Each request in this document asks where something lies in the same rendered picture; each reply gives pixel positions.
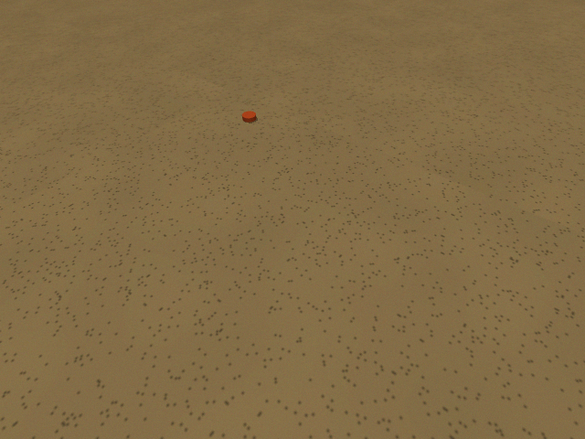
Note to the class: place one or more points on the tin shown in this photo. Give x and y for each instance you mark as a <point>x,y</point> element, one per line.
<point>249,116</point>

